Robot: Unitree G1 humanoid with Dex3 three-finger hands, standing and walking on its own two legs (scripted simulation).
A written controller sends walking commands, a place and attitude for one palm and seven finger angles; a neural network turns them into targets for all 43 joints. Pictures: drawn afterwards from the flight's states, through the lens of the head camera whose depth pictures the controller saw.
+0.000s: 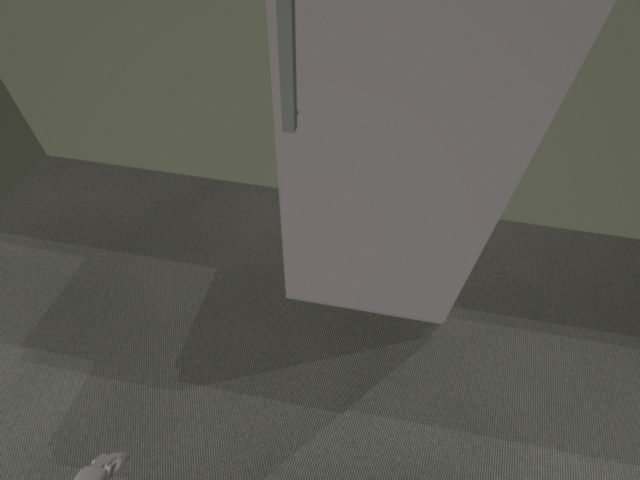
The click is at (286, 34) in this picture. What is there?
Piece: fridge door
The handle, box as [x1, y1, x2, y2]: [276, 0, 297, 133]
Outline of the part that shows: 276,0 282,131 294,133 296,128 297,115 295,87 294,0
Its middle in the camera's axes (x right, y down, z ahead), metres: -0.06 -0.34 +0.68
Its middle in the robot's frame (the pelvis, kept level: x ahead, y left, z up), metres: +0.76 +0.10 +0.19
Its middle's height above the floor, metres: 0.96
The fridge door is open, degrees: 0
